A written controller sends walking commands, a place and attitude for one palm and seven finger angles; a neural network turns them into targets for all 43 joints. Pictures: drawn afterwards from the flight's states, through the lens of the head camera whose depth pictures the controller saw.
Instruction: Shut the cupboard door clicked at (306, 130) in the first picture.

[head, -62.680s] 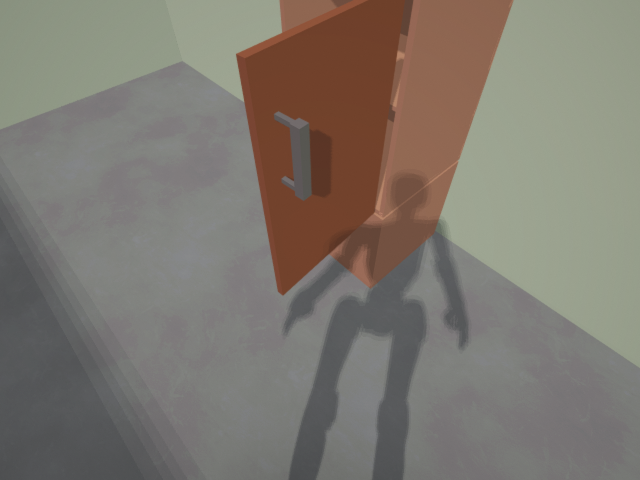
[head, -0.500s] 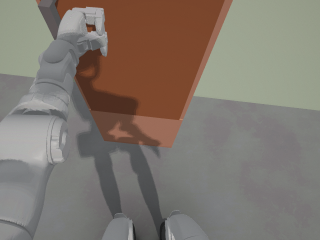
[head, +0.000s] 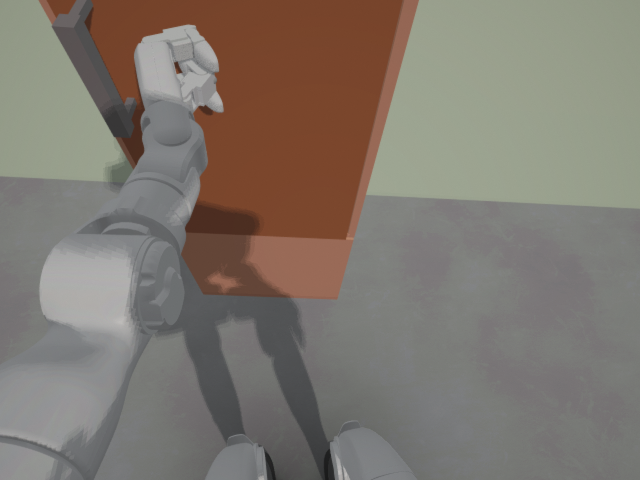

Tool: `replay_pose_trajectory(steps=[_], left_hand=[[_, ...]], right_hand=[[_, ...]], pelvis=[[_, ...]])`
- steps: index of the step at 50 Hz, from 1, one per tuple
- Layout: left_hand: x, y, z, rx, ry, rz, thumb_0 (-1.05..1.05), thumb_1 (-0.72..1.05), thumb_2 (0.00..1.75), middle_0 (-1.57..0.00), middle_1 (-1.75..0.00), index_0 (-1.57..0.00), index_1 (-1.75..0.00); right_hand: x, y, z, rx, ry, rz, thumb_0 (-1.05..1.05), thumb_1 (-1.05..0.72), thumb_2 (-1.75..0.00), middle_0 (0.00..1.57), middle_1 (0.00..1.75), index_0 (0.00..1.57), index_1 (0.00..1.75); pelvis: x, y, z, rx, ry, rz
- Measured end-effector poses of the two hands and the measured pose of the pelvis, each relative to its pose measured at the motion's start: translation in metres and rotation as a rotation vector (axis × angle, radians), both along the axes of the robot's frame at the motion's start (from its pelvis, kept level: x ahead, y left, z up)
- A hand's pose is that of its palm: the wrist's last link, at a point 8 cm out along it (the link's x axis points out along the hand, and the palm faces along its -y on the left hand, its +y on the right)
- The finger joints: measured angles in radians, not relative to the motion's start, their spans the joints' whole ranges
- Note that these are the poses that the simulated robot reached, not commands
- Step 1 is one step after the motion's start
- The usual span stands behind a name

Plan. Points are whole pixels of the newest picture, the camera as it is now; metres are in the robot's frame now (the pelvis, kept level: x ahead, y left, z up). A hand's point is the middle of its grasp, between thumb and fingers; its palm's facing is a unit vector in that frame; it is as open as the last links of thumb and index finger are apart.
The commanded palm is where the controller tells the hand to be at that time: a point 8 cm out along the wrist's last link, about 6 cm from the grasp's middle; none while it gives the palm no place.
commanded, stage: pull the fist back off the door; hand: left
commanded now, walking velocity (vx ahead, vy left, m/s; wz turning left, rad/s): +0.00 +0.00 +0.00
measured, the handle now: (104, 72) +0.60 +0.16 +0.14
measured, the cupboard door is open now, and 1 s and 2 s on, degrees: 0 0 0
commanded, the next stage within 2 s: draw the hand back to the body in 0.44 s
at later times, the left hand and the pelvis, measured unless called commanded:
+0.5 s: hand (218, 113) +0.51 +0.04 +0.14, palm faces +0.11 -0.99 +0.00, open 3.1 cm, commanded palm +0.48 +0.08 +0.14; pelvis +0.05 -0.01 +0.03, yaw -1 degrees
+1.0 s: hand (130, 173) +0.41 +0.11 +0.18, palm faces +0.10 -0.99 -0.01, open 3.1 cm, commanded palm +0.37 +0.16 +0.18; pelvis +0.05 -0.02 +0.05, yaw +0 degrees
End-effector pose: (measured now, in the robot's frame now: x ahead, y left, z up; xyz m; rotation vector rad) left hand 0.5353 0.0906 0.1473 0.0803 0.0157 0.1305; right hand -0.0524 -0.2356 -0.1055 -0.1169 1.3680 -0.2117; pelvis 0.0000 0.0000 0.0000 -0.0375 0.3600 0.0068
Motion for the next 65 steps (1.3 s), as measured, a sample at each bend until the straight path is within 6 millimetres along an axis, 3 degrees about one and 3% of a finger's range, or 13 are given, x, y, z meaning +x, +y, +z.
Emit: replay_pose_trajectory(steps=[6,12,19,23,28,32,35,43,50,54,57,65], left_hand=[[-0.002,-0.002,0.000,-0.087,0.017,-0.008,0.01,0.95,0.98,-1.30,-1.50,-1.31,-1.50],[-0.008,-0.002,-0.007,-0.080,-0.049,-0.024,0.02,0.93,0.93,-1.30,-1.50,-1.30,-1.50],[-0.035,0.002,-0.019,-0.080,-0.046,-0.022,0.02,0.91,0.91,-1.30,-1.50,-1.30,-1.50],[-0.050,-0.001,-0.013,-0.084,-0.062,-0.026,0.02,0.91,0.90,-1.30,-1.50,-1.30,-1.50],[-0.050,-0.004,-0.004,-0.052,-0.057,-0.028,0.02,0.90,0.90,-1.30,-1.50,-1.31,-1.50],[-0.049,-0.001,0.002,-0.066,-0.050,-0.019,0.02,0.90,0.90,-1.30,-1.50,-1.31,-1.50],[-0.057,0.012,0.004,-0.078,-0.047,0.003,0.02,0.90,0.90,-1.30,-1.50,-1.30,-1.50],[-0.111,0.061,0.013,-0.054,-0.073,0.025,0.02,0.90,0.90,-1.30,-1.50,-1.30,-1.50],[-0.156,0.073,0.028,-0.061,-0.087,-0.034,0.02,0.90,0.90,-1.30,-1.50,-1.30,-1.50],[-0.175,0.080,0.033,-0.072,-0.075,-0.043,0.02,0.90,0.90,-1.28,-1.47,-1.28,-1.47],[-0.192,0.089,0.038,0.022,-0.078,-0.038,0.02,0.90,0.90,-1.24,-1.42,-1.24,-1.43],[-0.245,0.132,0.050,0.160,-0.089,0.032,0.02,0.90,0.90,-1.06,-1.23,-1.06,-1.24]], right_hand=[[-0.008,-0.006,0.013,-0.007,0.028,-0.019,0.01,-0.91,-0.89,0.20,0.30,0.21,0.30],[0.012,-0.020,0.021,-0.026,0.009,-0.021,0.01,-0.91,-0.89,0.20,0.30,0.20,0.30],[0.073,-0.029,0.020,-0.016,-0.093,0.001,0.01,-0.91,-0.89,0.20,0.30,0.20,0.30],[0.121,-0.031,0.021,-0.008,-0.191,0.039,0.01,-0.91,-0.89,0.20,0.30,0.20,0.30],[0.170,-0.032,0.024,-0.003,-0.296,0.087,0.01,-0.91,-0.89,0.20,0.30,0.20,0.30],[0.193,-0.032,0.028,0.003,-0.348,0.101,0.01,-0.91,-0.89,0.20,0.30,0.20,0.30],[0.200,-0.032,0.032,0.013,-0.372,0.095,0.01,-0.91,-0.89,0.20,0.30,0.20,0.30],[0.206,-0.036,0.041,0.020,-0.392,0.097,0.01,-0.91,-0.89,0.20,0.30,0.20,0.30],[0.225,-0.034,0.055,-0.014,-0.476,0.121,0.01,-0.91,-0.89,0.20,0.30,0.20,0.30],[0.242,-0.025,0.068,-0.017,-0.563,0.130,0.01,-0.91,-0.89,0.20,0.30,0.20,0.30],[0.252,-0.016,0.079,-0.014,-0.614,0.124,0.01,-0.91,-0.89,0.20,0.30,0.20,0.30],[0.265,0.012,0.096,0.001,-0.658,0.170,0.01,-0.91,-0.89,0.20,0.30,0.20,0.30]], pelvis=[[0.009,-0.003,0.011,0.007,-0.021,-0.016],[0.024,-0.006,0.017,0.014,-0.036,-0.032],[0.045,-0.009,0.027,0.021,-0.082,-0.038],[0.053,-0.012,0.031,0.026,-0.116,-0.031],[0.053,-0.018,0.032,0.033,-0.139,-0.014],[0.054,-0.022,0.034,0.040,-0.143,-0.018],[0.056,-0.024,0.037,0.046,-0.154,-0.028],[0.059,-0.029,0.046,0.049,-0.229,-0.022],[0.048,-0.025,0.051,0.041,-0.296,-0.001],[0.043,-0.021,0.053,0.041,-0.324,-0.006],[0.040,-0.018,0.057,0.043,-0.347,-0.010],[0.035,-0.007,0.065,0.035,-0.400,-0.006]])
